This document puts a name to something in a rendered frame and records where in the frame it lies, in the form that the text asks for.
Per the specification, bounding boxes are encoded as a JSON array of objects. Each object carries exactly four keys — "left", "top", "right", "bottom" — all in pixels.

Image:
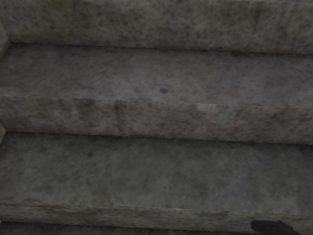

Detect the robot right hand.
[{"left": 250, "top": 220, "right": 301, "bottom": 235}]

